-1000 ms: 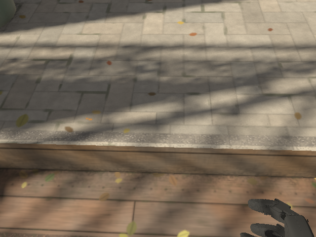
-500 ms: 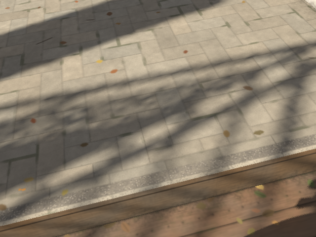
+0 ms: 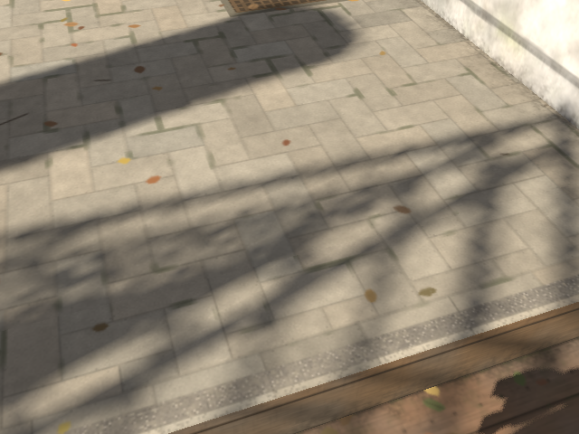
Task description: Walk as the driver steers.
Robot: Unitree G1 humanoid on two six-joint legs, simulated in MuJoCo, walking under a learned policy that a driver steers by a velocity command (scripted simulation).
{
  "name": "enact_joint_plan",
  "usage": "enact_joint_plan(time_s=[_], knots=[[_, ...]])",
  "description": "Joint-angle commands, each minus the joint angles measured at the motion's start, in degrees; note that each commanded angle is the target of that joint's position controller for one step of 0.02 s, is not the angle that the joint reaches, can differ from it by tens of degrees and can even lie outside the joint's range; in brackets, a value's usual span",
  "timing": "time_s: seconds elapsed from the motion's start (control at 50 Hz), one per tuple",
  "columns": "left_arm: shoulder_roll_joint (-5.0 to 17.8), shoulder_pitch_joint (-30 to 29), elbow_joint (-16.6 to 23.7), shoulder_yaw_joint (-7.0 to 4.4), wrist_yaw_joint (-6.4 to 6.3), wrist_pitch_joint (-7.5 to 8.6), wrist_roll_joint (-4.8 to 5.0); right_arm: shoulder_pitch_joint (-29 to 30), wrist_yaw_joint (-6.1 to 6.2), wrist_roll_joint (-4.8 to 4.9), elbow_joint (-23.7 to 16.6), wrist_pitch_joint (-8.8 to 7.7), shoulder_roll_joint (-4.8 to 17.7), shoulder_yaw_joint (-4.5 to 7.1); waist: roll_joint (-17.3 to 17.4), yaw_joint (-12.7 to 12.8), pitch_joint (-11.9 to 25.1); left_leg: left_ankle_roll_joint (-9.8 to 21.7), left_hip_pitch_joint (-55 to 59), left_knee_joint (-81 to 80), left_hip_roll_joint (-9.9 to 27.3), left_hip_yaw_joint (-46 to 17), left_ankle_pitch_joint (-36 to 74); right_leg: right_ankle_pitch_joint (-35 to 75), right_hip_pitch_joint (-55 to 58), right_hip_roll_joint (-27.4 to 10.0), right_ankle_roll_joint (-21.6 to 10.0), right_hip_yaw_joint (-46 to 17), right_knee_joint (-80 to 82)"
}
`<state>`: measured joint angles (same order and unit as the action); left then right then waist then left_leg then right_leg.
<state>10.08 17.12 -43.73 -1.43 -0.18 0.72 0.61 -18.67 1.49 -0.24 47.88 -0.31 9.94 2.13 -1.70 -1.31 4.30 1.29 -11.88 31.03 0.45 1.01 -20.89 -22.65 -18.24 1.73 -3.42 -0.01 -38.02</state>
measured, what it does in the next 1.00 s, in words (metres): climbs: left foot 0.17 m higher, then right foot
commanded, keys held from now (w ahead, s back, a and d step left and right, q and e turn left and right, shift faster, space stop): w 0.40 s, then no key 0.60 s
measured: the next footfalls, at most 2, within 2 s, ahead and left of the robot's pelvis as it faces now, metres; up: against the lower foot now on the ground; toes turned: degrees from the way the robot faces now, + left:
left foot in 0.44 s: +0.31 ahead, +0.12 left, +0.17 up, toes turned +2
right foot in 0.92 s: +0.42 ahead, -0.10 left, +0.17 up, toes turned -1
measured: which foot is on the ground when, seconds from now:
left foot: down 0.00-0.08, up 0.10-0.42, down 0.44-1.00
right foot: down 0.00-0.46, up 0.48-0.90, down 0.92-1.00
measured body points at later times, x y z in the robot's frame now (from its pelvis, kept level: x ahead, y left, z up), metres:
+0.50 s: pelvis +0.20 +0.03 +0.07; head +0.20 +0.02 +0.52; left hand +0.15 +0.23 -0.08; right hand +0.45 -0.12 +0.02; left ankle +0.27 +0.11 -0.56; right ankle +0.01 -0.09 -0.61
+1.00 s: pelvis +0.34 +0.02 +0.17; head +0.34 +0.01 +0.62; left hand +0.43 +0.22 +0.03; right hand +0.35 -0.20 +0.01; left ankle +0.27 +0.12 -0.56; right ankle +0.38 -0.09 -0.56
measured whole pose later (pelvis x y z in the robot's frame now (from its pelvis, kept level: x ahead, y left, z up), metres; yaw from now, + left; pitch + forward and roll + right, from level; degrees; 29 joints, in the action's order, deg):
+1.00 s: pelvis +0.34 +0.02 +0.17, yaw +1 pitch +3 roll -1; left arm 7.0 12.1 -52.3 1.2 -1.7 -1.9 -1.4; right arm -19.4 -0.2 -0.7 57.9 -2.1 8.8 -0.6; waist 1.7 -1.8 3.6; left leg 2.3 -13.2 33.5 0.6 1.7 -22.1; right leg -11.8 -21.2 0.5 -1.5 3.4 -29.7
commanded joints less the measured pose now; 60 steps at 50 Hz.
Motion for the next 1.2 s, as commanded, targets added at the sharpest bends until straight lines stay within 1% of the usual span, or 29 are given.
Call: enact_joint_plan(time_s=[0.02,0.06,0.1,0.12,0.16,0.24,0.28,0.34,0.38,0.42,0.44,0.46,0.48,0.5,0.52,0.54,0.56,0.6,0.7,0.76,0.82,0.86,0.9,0.94,0.96,0.98,1.0,1.04,1.2], knots=[[1.5,-1.8,2.6,-0.69,0.4,2.21,0.21,4.8,-0.05,0.39,-3.3,-0.8,8.2,1.71,8.3,2.2,-9.2,12.2,-7.6,-14.9,11.9,-15.5,-11.3,-1.1,-0.4,-0.4,-1.6,1.7,6.4],[5.9,5.2,0.2,-2.2,0.11,2.11,-0.43,6.9,-0.39,1.1,-3.3,-2.19,5.6,0.6,1.2,5.5,-7.3,9.1,-15.5,-2.1,5.6,-6.3,1.6,1.6,10.8,-3.9,-4.5,-6.9,12.7],[12.6,18.9,-2.7,-4.64,0.0,1.61,-1.24,7.0,-1.05,1.29,-2.4,-4.78,3.5,-0.59,-15.1,10.9,-1.3,3.4,-34.3,32.4,-2.2,1.1,1.7,0.4,28.4,-18.9,-16.0,-37.7,25.8],[9.8,21.2,-3.6,-3.5,-0.43,1.46,-3.04,6.3,-2.08,2.08,-0.8,-5.34,4.5,0.02,-10.6,10.6,-0.9,1.2,-41.8,62.8,-3.7,-1.9,-5.6,6.8,30.0,-23.7,-20.1,-42.8,27.3],[6.6,18.5,-5.6,-1.85,-0.34,1.7,-3.59,12.2,-3.17,3.65,-4.4,-6.79,-2.2,-2.17,-1.8,8.4,-5.7,2.9,-64.3,98.3,-3.9,-8.9,-5.3,15.8,31.9,-22.4,-17.4,-30.6,23.1],[-3.2,18.2,-11.3,2.46,0.89,0.58,-3.23,16.1,-5.03,3.38,-13.2,-6.95,-9.2,-6.94,1.5,3.6,-8.3,6.3,-82.8,118.4,-4.5,-12.1,-5.4,16.3,26.7,-18.6,-8.5,-16.0,19.7],[-0.9,8.6,-9.4,3.04,0.4,0.52,-2.72,16.9,-5.41,2.96,-17.8,-6.07,-9.4,-9.1,0.7,-2.2,-12.1,6.0,-75.7,103.3,-1.4,-9.9,1.2,9.4,5.7,-15.7,-4.3,-7.0,26.0],[0.9,9.7,-11.1,3.79,-1.23,3.31,1.08,29.3,-3.69,-0.46,-23.8,-4.7,-5.2,-10.79,-0.4,-0.9,-9.7,2.8,-33.7,68.1,2.4,10.8,17.1,16.8,-28.6,-9.6,-7.2,-1.2,45.3],[8.5,16.2,-14.2,2.37,-0.95,4.6,3.18,24.8,-1.78,0.31,-22.7,-5.76,-1.5,-8.83,-6.5,-3.4,4.0,4.8,-13.2,55.2,-1.9,15.3,8.2,78.6,-9.9,-10.1,-8.1,1.8,36.3],[14.2,18.4,-15.2,0.43,-2.12,2.5,0.62,15.4,-1.64,0.93,-17.8,-5.21,3.3,-5.85,-15.9,-7.4,8.4,6.4,-18.9,42.4,-6.4,14.4,-3.7,127.9,18.2,-13.0,-6.3,1.5,16.6],[14.8,15.1,-14.1,-0.07,-2.25,2.39,0.41,8.1,-2.07,-0.18,-15.7,-4.96,6.1,-4.91,-20.0,-9.6,7.2,8.1,-18.2,24.6,-4.1,4.2,-2.9,128.3,26.9,-14.9,-5.8,-2.3,5.8],[13.7,16.2,-12.3,-0.29,-1.96,3.48,-2.84,-2.1,-2.92,-2.32,-12.0,-4.16,11.3,-2.35,-7.6,-10.7,15.2,12.3,3.2,25.0,2.7,-12.0,20.6,111.3,14.5,-13.9,-6.0,-5.2,-6.2],[3.2,15.5,-12.4,0.89,0.15,4.26,-2.04,-10.2,-2.84,-4.16,-5.8,-2.33,14.3,-1.13,22.0,-9.1,18.3,23.0,17.4,0.9,16.1,-37.6,43.0,26.4,-6.0,4.0,-2.1,-5.2,-33.3],[1.5,12.6,-11.9,0.57,2.93,6.14,-1.37,-11.3,-1.68,-5.3,-3.9,-2.01,9.9,-1.41,16.9,-8.9,18.8,23.6,11.7,-9.2,19.5,-52.8,34.2,8.7,-14.0,10.9,-0.5,-19.7,-60.7],[-1.3,2.6,-6.1,0.75,4.22,5.77,0.34,-4.1,-1.63,-1.67,-2.1,-1.89,6.1,-1.95,10.5,-5.3,5.4,18.8,1.4,-8.5,18.1,-44.5,19.3,6.0,-25.1,8.8,-0.9,-18.0,-73.1],[-3.3,-3.2,-2.2,1.98,4.21,5.04,0.03,0.8,-2.34,-0.36,-0.6,-2.35,0.4,-2.95,3.5,-2.0,-3.9,14.9,-8.1,-5.0,15.9,-33.7,14.6,6.5,-30.8,6.0,-2.4,-15.6,-75.5],[-1.8,-2.7,-1.5,1.84,3.52,4.3,-0.35,4.0,-2.83,-0.52,0.8,-3.17,-2.5,-3.18,-2.2,1.8,-6.3,11.1,-13.7,-3.4,13.2,-23.2,13.5,10.1,-30.1,3.5,-3.6,-15.0,-73.5],[-2.9,4.4,-2.1,2.64,2.94,2.84,0.81,5.9,-3.63,-1.78,3.9,-3.71,-6.9,-3.91,-0.3,6.4,-6.3,8.3,-16.7,-6.4,10.4,-15.4,8.3,12.1,-30.5,2.7,-4.6,-15.1,-76.7],[-4.8,0.9,0.4,4.73,0.52,1.59,-1.47,3.8,-3.44,-2.68,5.7,-3.1,-4.3,-4.11,1.6,7.7,-5.0,7.5,-20.1,-8.3,6.2,1.2,22.4,24.0,-33.2,-0.4,0.1,-8.0,-57.3],[-2.8,2.1,-2.2,4.33,-0.38,0.76,-2.07,4.6,-1.6,-3.3,5.3,-3.02,-2.1,-4.91,8.6,8.2,4.5,7.4,-16.9,-7.8,5.4,4.8,45.3,30.3,-19.3,-4.6,4.2,2.2,-42.2],[-1.5,-11.1,-0.7,4.38,-0.65,-0.68,-1.54,-2.8,0.29,-1.06,6.5,-2.03,5.7,-2.95,10.4,0.0,3.0,8.8,-8.5,-10.7,8.8,-0.1,50.8,22.2,-10.9,-3.1,5.6,7.1,-19.5],[-0.5,-8.5,-2.6,3.69,-0.63,-1.24,-0.72,-2.5,0.77,-2.11,6.0,-0.65,5.1,-2.39,11.2,-0.2,1.2,9.9,1.4,-8.4,11.9,-4.4,51.7,13.5,-11.1,-3.1,4.5,4.3,-6.6],[0.8,-0.6,-6.3,2.52,-1.29,-1.39,-0.92,-1.6,0.1,0.02,6.5,-0.7,3.0,-2.58,12.0,2.7,-0.5,8.5,6.5,-4.7,11.0,-5.3,50.6,22.2,-4.1,-3.0,1.8,2.9,14.9],[6.3,3.1,-8.3,0.69,-2.04,-1.19,-2.67,-9.4,-1.27,-0.6,8.9,-2.03,4.0,-1.54,1.9,0.0,1.7,5.4,-3.1,3.5,5.4,-3.7,36.8,59.0,14.0,-7.8,-0.8,-3.3,11.9],[3.0,5.2,-9.3,1.24,-2.26,-2.03,-2.47,-14.4,-2.34,-1.1,11.2,-2.75,-1.8,-2.85,-5.2,-0.9,6.8,2.9,-14.7,4.7,3.6,-3.8,13.7,66.4,27.5,-13.5,-6.8,-7.7,7.4],[-0.9,2.9,-8.4,1.91,-1.88,-3.06,-2.15,-14.7,-2.65,-0.25,13.1,-2.26,-3.3,-3.48,-6.5,-0.4,7.0,2.0,-13.3,3.7,3.5,-2.6,3.0,49.0,22.4,-15.5,-9.4,-10.3,10.4],[-3.1,-2.8,-7.0,2.38,-1.28,-3.91,-2.23,-12.1,-2.5,-0.03,13.3,-0.96,-3.2,-3.39,-4.3,-1.9,2.0,1.8,-8.7,-2.5,3.2,-2.0,2.7,33.4,12.2,-12.3,-8.0,-8.2,13.1],[-0.2,-4.4,-7.3,1.21,-0.46,-3.16,-1.2,-6.9,-0.85,-1.67,12.3,1.55,1.1,-2.62,-0.2,0.0,-5.1,0.5,-4.4,-7.4,1.6,-1.0,7.6,24.2,3.9,-7.4,-4.4,-4.3,13.5],[2.0,-0.4,-11.4,0.43,-1.01,-1.33,-1.2,-6.0,0.33,-0.88,13.9,2.55,2.3,-2.2,0.2,0.5,-2.0,1.3,0.0,-8.6,2.0,-1.6,15.3,32.5,9.8,-5.9,-2.0,-2.8,12.8]])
